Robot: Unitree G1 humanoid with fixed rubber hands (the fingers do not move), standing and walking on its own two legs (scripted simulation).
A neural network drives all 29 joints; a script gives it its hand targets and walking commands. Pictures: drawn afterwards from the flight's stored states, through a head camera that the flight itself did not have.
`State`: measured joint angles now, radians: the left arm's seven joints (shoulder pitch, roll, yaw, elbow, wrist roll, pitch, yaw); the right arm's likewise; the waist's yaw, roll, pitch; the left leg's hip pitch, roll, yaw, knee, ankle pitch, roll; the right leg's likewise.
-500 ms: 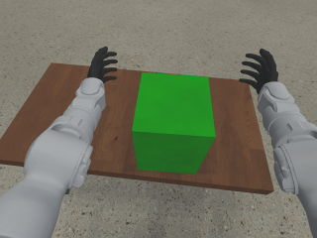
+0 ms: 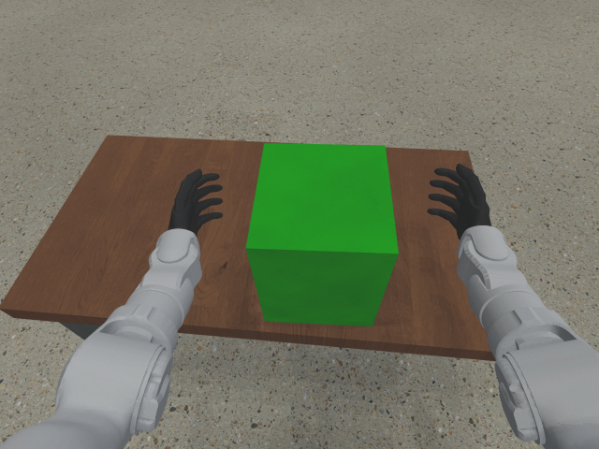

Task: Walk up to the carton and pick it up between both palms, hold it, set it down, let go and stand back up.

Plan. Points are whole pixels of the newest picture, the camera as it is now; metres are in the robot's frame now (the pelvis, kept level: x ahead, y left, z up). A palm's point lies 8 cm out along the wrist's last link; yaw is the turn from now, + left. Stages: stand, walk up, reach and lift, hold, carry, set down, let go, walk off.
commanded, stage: set down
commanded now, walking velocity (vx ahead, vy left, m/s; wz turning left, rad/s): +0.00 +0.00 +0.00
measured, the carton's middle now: (320, 239) +0.49 -0.01 -0.06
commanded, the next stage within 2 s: none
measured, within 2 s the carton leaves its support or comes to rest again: neither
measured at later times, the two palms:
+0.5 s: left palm (180, 283) +0.36 +0.19 +0.01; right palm (473, 286) +0.36 -0.21 +0.01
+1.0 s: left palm (169, 353) +0.28 +0.20 -0.04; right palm (458, 350) +0.29 -0.19 -0.04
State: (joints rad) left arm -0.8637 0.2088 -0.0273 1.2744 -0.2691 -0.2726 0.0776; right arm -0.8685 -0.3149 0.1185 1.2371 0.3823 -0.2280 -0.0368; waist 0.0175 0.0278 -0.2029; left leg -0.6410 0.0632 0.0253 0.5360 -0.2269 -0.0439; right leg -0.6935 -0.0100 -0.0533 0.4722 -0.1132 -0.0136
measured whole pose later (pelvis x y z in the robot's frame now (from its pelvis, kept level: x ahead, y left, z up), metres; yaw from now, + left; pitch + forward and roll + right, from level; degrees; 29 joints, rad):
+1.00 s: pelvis +0.02 +0.00 +0.01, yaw +1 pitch +8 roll -1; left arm -0.18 0.12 0.03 0.95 -0.13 -0.51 0.05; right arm -0.26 -0.16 0.03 1.10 0.21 -0.57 -0.02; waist 0.00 0.02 -0.05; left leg -0.40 0.07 0.01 0.54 -0.29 -0.05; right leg -0.45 -0.01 -0.07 0.49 -0.19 -0.02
